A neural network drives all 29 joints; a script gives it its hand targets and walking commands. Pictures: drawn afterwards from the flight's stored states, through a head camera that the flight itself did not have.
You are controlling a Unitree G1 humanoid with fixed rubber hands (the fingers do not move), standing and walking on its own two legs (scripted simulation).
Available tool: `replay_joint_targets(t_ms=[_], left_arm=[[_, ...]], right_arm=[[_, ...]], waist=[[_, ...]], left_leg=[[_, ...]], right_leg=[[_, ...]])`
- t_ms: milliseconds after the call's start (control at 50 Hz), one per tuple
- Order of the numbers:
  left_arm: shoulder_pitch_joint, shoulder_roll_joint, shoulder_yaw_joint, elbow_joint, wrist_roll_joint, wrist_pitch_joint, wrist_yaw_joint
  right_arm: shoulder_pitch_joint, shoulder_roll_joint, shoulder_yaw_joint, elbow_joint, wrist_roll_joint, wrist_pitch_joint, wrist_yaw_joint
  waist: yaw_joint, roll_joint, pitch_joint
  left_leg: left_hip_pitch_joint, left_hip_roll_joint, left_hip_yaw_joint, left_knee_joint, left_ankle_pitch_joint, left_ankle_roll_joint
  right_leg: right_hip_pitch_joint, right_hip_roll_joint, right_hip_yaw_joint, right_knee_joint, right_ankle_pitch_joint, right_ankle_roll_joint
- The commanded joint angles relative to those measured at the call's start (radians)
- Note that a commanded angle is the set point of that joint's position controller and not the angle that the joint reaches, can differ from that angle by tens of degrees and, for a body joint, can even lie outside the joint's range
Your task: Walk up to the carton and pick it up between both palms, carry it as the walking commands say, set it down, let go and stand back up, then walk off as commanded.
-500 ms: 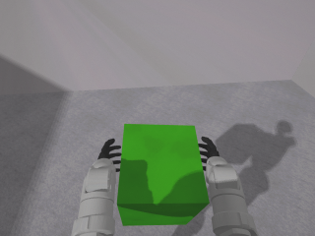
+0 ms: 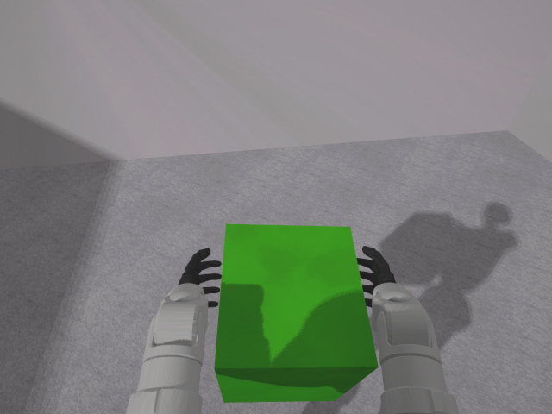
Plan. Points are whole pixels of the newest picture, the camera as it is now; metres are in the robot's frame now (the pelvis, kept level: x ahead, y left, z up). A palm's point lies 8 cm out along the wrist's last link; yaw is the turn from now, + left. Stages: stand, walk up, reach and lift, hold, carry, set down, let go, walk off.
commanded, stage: reach and lift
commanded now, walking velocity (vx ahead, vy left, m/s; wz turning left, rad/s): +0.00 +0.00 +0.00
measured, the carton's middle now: (284, 318) +0.31 -0.01 -0.04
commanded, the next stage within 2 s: hold in 0.38 s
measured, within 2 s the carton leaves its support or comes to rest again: neither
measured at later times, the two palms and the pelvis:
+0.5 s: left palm (185, 293) +0.30 +0.14 +0.04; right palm (375, 283) +0.31 -0.15 +0.05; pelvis +0.02 +0.00 +0.00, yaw +1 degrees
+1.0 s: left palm (190, 303) +0.28 +0.13 +0.05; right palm (390, 302) +0.28 -0.16 +0.05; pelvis -0.01 -0.01 +0.00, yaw +0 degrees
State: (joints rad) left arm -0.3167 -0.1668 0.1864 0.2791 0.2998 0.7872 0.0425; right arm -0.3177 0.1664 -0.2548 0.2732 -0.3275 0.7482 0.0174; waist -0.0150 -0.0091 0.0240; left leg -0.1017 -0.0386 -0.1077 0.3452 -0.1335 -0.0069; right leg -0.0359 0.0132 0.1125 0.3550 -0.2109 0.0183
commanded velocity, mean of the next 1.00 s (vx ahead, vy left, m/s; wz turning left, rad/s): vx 0.00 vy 0.00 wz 0.00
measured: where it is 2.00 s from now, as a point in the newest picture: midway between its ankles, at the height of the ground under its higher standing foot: outside the picture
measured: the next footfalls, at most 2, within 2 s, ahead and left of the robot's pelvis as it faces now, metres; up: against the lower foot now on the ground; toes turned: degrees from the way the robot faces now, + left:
none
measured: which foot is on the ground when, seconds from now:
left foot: down 0.00-1.00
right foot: down 0.00-1.00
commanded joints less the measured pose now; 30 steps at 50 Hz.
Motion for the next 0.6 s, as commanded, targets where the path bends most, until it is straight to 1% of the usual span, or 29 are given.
replay_joint_targets(t_ms=[0, 20, 40, 60, 80, 100, 120, 140, 160, 180, 200, 220, 240, 260, 280, 300, 320, 340, 360, 400, 420, 440, 460, 480, 500, 520, 540, 560, 580], left_arm=[[-0.603, -0.984, -0.527, -0.075, -0.309, -0.085, -0.291], [-0.603, -0.971, -0.511, -0.066, -0.301, -0.091, -0.298], [-0.588, -0.939, -0.481, -0.036, -0.283, -0.093, -0.294], [-0.572, -0.926, -0.461, -0.015, -0.26, -0.082, -0.293], [-0.553, -0.931, -0.462, -0.015, -0.267, -0.09, -0.299], [-0.589, -0.909, -0.437, 0.008, -0.249, -0.084, -0.298], [-0.553, -0.897, -0.417, 0.035, -0.24, -0.083, -0.301], [-0.552, -0.9, -0.393, 0.078, -0.243, -0.08, -0.312], [-0.529, -0.902, -0.386, 0.067, -0.233, -0.08, -0.311], [-0.555, -0.889, -0.392, 0.054, -0.237, -0.083, -0.318], [-0.542, -0.89, -0.371, 0.094, -0.24, -0.067, -0.319], [-0.538, -0.891, -0.377, 0.079, -0.234, -0.067, -0.325], [-0.574, -0.891, -0.393, 0.051, -0.247, -0.069, -0.331], [-0.534, -0.927, -0.397, 0.093, -0.242, -0.061, -0.335], [-0.584, -0.917, -0.442, 0.007, -0.274, -0.069, -0.336], [-0.587, -0.939, -0.475, -0.026, -0.291, -0.065, -0.341], [-0.528, -0.953, -0.469, 0.019, -0.292, -0.057, -0.339], [-0.557, -0.965, -0.506, -0.046, -0.305, -0.057, -0.343], [-0.532, -0.966, -0.527, -0.08, -0.321, -0.058, -0.339], [-0.542, -0.95, -0.595, -0.201, -0.346, -0.062, -0.32], [-0.5, -0.968, -0.599, -0.19, -0.346, -0.057, -0.311], [-0.517, -0.976, -0.635, -0.23, -0.358, -0.059, -0.306], [-0.48, -0.956, -0.637, -0.251, -0.358, -0.056, -0.293], [-0.451, -0.947, -0.645, -0.247, -0.34, -0.044, -0.285], [-0.413, -0.963, -0.621, -0.212, -0.34, -0.045, -0.278], [-0.357, -0.928, -0.599, -0.199, -0.325, -0.041, -0.264], [-0.345, -0.944, -0.583, -0.16, -0.319, -0.034, -0.26], [-0.286, -0.921, -0.555, -0.151, -0.313, -0.033, -0.257], [-0.267, -0.906, -0.546, -0.163, -0.307, -0.036, -0.255]], right_arm=[[-0.531, 0.972, 0.523, -0.003, 0.305, -0.045, 0.247], [-0.585, 0.98, 0.532, -0.012, 0.308, -0.044, 0.248], [-0.531, 0.952, 0.517, 0.039, 0.305, -0.039, 0.249], [-0.522, 0.971, 0.506, 0.056, 0.307, -0.038, 0.248], [-0.554, 0.974, 0.53, 0.025, 0.307, -0.037, 0.247], [-0.549, 0.986, 0.516, 0.078, 0.31, -0.03, 0.249], [-0.523, 0.985, 0.509, 0.108, 0.309, -0.029, 0.253], [-0.532, 0.972, 0.496, 0.117, 0.297, -0.024, 0.249], [-0.554, 0.978, 0.502, 0.095, 0.294, -0.023, 0.244], [-0.557, 0.985, 0.502, 0.092, 0.302, -0.027, 0.242], [-0.551, 0.963, 0.48, 0.114, 0.289, -0.015, 0.236], [-0.546, 0.985, 0.492, 0.109, 0.304, -0.02, 0.238], [-0.522, 0.989, 0.469, 0.134, 0.276, -0.014, 0.234], [-0.581, 0.98, 0.5, 0.056, 0.305, -0.035, 0.23], [-0.489, 1.0, 0.484, 0.109, 0.286, -0.025, 0.227], [-0.491, 1.006, 0.494, 0.055, 0.285, -0.026, 0.221], [-0.495, 0.987, 0.51, 0.03, 0.296, -0.031, 0.217], [-0.488, 0.989, 0.503, 0.012, 0.3, -0.032, 0.215], [-0.453, 0.991, 0.526, -0.016, 0.311, -0.031, 0.211], [-0.373, 1.002, 0.546, -0.023, 0.33, -0.025, 0.216], [-0.391, 0.993, 0.578, -0.074, 0.346, -0.029, 0.217], [-0.377, 0.984, 0.569, -0.082, 0.346, -0.033, 0.216], [-0.339, 0.989, 0.596, -0.078, 0.35, -0.022, 0.222], [-0.317, 0.97, 0.585, -0.088, 0.355, -0.024, 0.22], [-0.379, 0.937, 0.596, -0.128, 0.361, -0.028, 0.224], [-0.283, 0.919, 0.579, -0.068, 0.344, -0.008, 0.226], [-0.317, 0.897, 0.579, -0.097, 0.341, -0.013, 0.225], [-0.309, 0.882, 0.61, -0.137, 0.348, -0.007, 0.22], [-0.266, 0.873, 0.598, -0.113, 0.334, -0.003, 0.223]], waist=[[0.004, 0.044, -0.334], [0.008, -0.033, -0.303], [0.017, 0.004, -0.292], [0.033, 0.033, -0.258], [0.033, -0.035, -0.274], [0.05, 0.001, -0.167], [0.049, -0.042, -0.174], [0.036, -0.077, -0.144], [0.042, -0.147, -0.171], [0.047, -0.107, -0.161], [0.041, -0.106, -0.116], [0.054, -0.065, -0.116], [0.026, -0.091, -0.119], [0.039, -0.024, -0.125], [0.002, -0.052, -0.15], [-0.008, -0.021, -0.174], [-0.001, -0.011, -0.192], [-0.016, 0.009, -0.241], [-0.022, 0.02, -0.267], [-0.025, 0.076, -0.315], [-0.008, 0.064, -0.354], [-0.02, 0.094, -0.386], [-0.012, 0.045, -0.363], [-0.003, 0.136, -0.351], [0.018, 0.119, -0.392], [0.015, 0.066, -0.328], [0.021, 0.069, -0.321], [0.031, 0.003, -0.29], [0.03, -0.018, -0.279]], left_leg=[[0.163, -0.059, 0.046, -0.012, -0.002, -0.01], [0.165, -0.057, 0.048, -0.014, -0.045, 0.002], [0.123, -0.053, 0.041, -0.02, -0.026, 0.002], [0.124, -0.06, 0.053, -0.017, -0.062, 0.007], [0.122, -0.055, 0.051, -0.022, -0.086, 0.013], [0.087, -0.066, 0.066, -0.017, -0.149, 0.016], [0.124, -0.065, 0.065, -0.017, -0.11, 0.016], [0.118, -0.06, 0.067, -0.02, -0.144, 0.022], [0.166, -0.061, 0.06, -0.021, -0.076, 0.022], [0.125, -0.066, 0.063, -0.013, -0.092, 0.025], [0.112, -0.058, 0.06, -0.023, -0.125, 0.026], [0.107, -0.064, 0.064, -0.014, -0.124, 0.025], [0.108, -0.059, 0.06, -0.027, -0.099, 0.023], [0.108, -0.074, 0.064, -0.018, -0.066, 0.012], [0.15, -0.065, 0.056, -0.008, -0.03, 0.011], [0.139, -0.062, 0.057, -0.007, -0.004, 0.008], [0.142, -0.059, 0.05, -0.009, 0.028, 0.006], [0.153, -0.066, 0.05, -0.007, 0.064, -0.004], [0.145, -0.071, 0.041, -0.003, 0.144, -0.009], [0.179, -0.062, 0.025, -0.003, 0.237, -0.019], [0.214, -0.064, 0.025, 0.003, 0.295, -0.021], [0.228, -0.066, 0.027, 0.004, 0.331, -0.035], [0.22, -0.042, 0.005, 0.0, 0.381, -0.033], [0.225, -0.054, 0.015, 0.004, 0.412, -0.039], [0.23, -0.049, 0.012, -0.006, 0.415, -0.041], [0.238, -0.035, 0.0, -0.016, 0.425, -0.04], [0.25, -0.045, 0.009, -0.021, 0.383, -0.035], [0.224, -0.041, 0.009, -0.027, 0.377, -0.026], [0.24, -0.044, 0.009, -0.027, 0.414, -0.029]], right_leg=[[-0.047, 0.061, -0.049, -0.048, 0.055, -0.019], [-0.096, 0.059, -0.049, -0.061, -0.015, -0.007], [-0.064, 0.061, -0.051, -0.047, 0.022, -0.01], [-0.082, 0.048, -0.034, -0.06, -0.015, -0.009], [-0.084, 0.053, -0.045, -0.066, -0.051, -0.002], [-0.131, 0.034, -0.032, -0.079, -0.125, -0.011], [-0.142, 0.036, -0.033, -0.087, -0.087, -0.004], [-0.161, 0.039, -0.034, -0.096, -0.142, -0.003], [-0.157, 0.04, -0.047, -0.105, -0.082, 0.008], [-0.136, 0.033, -0.031, -0.102, -0.074, 0.008], [-0.137, 0.037, -0.035, -0.095, -0.111, 0.005], [-0.133, 0.03, -0.025, -0.1, -0.11, 0.004], [-0.133, 0.039, -0.031, -0.097, -0.067, 0.009], [-0.103, 0.03, -0.017, -0.097, -0.014, -0.002], [-0.125, 0.037, -0.023, -0.09, 0.02, 0.0], [-0.089, 0.042, -0.023, -0.081, 0.06, 0.002], [-0.082, 0.041, -0.027, -0.076, 0.097, -0.001], [-0.042, 0.052, -0.033, -0.07, 0.13, 0.001], [0.0, 0.058, -0.034, -0.058, 0.239, -0.002], [-0.004, 0.065, -0.034, -0.041, 0.305, -0.011], [0.007, 0.066, -0.031, -0.039, 0.339, -0.011], [0.002, 0.074, -0.032, -0.038, 0.343, -0.015], [0.002, 0.077, -0.034, -0.033, 0.339, -0.012], [-0.01, 0.069, -0.024, -0.032, 0.362, -0.015], [0.023, 0.082, -0.03, -0.028, 0.34, -0.013], [-0.023, 0.081, -0.03, -0.04, 0.303, -0.012], [-0.03, 0.079, -0.029, -0.049, 0.276, -0.015], [-0.017, 0.087, -0.036, -0.049, 0.284, -0.006], [-0.034, 0.087, -0.038, -0.056, 0.313, -0.004]])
